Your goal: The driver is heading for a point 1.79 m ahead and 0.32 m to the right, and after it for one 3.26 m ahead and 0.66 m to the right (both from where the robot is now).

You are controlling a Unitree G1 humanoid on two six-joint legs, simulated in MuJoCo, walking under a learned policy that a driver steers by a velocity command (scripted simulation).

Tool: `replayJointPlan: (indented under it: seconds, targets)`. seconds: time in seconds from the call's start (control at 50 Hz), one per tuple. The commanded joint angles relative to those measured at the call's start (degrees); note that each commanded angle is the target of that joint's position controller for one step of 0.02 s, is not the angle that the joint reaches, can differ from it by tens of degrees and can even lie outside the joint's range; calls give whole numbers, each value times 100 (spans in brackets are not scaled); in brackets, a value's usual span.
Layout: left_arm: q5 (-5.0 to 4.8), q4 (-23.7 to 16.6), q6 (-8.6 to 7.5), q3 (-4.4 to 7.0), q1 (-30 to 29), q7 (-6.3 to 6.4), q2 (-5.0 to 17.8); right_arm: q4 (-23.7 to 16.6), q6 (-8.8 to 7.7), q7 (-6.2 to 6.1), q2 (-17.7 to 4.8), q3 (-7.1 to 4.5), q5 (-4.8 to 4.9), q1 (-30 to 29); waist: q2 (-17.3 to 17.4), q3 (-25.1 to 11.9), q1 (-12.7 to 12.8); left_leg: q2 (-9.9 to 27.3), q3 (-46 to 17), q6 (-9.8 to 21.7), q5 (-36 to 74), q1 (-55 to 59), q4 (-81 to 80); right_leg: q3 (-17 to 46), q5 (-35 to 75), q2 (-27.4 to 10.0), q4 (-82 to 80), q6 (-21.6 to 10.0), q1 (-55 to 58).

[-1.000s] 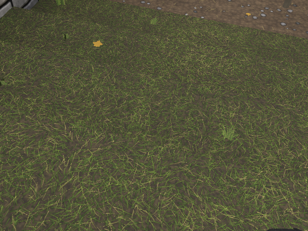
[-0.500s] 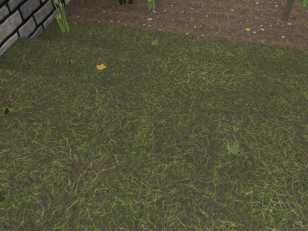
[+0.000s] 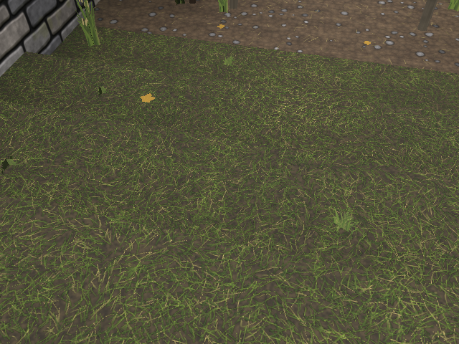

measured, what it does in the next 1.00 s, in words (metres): stands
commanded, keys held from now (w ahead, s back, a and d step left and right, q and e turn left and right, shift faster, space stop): no key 1.00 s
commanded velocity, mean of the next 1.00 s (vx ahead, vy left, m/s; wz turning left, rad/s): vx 0.00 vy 0.00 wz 0.00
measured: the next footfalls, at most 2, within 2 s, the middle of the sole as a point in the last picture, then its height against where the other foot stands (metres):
right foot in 2.00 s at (268, 341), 0.19 m lower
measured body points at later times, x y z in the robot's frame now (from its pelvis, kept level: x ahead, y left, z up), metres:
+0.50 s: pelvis +0.00 +0.00 +0.00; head +0.01 +0.00 +0.45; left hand +0.00 +0.24 -0.15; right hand +0.01 -0.25 -0.16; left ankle +0.02 +0.14 -0.75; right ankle -0.02 -0.10 -0.75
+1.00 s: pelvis +0.01 +0.00 +0.00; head +0.02 +0.00 +0.45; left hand -0.01 +0.24 -0.16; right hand +0.00 -0.24 -0.16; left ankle +0.02 +0.14 -0.75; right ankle -0.02 -0.10 -0.75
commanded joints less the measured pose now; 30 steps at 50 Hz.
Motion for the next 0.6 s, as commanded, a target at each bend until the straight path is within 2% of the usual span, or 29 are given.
replayJointPlan:
  seconds: [0.02, 0.04, 0.06, 0.6]
  targets:
    - [1, -103, -30, 99, 216, 21, 598, -44, -39, -18, -582, -82, 2, 176, -45, -7, -6, 133, -110, 233, 506, 54, -197, 363, 923, -368, -330, -198, -165]
    - [-44, -112, -24, 97, 248, 18, 628, -37, -31, -23, -599, -82, 52, 172, -35, 9, -5, 133, -126, 229, 588, 58, -192, 375, 1017, -367, -337, -212, -185]
    - [-45, -101, -23, 95, 275, 17, 617, -13, -26, -26, -590, -75, 54, 183, -31, -11, -7, 134, -120, 229, 606, 73, -185, 373, 1048, -367, -334, -215, -175]
    - [-27, -3, -11, 68, 847, 48, 452, 316, -43, -38, -449, 8, 43, 554, -21, 133, -17, 99, -61, 216, 426, -80, -189, 364, 821, -293, -350, -202, -231]
Keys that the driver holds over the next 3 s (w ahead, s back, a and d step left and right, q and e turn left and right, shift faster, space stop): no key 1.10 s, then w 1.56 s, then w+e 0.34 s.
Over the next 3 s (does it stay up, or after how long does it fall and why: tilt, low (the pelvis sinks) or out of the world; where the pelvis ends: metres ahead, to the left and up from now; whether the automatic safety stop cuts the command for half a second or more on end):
stays up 0.97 0.03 -0.23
